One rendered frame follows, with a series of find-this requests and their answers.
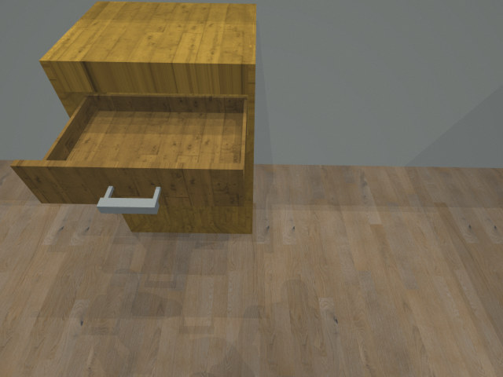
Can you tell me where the cabinet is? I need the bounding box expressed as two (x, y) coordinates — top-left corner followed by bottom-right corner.
(39, 2), (256, 234)

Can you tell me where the handle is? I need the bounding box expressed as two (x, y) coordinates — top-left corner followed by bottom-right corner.
(97, 186), (161, 214)

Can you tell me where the drawer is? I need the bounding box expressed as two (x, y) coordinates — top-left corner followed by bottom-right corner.
(10, 94), (248, 207)

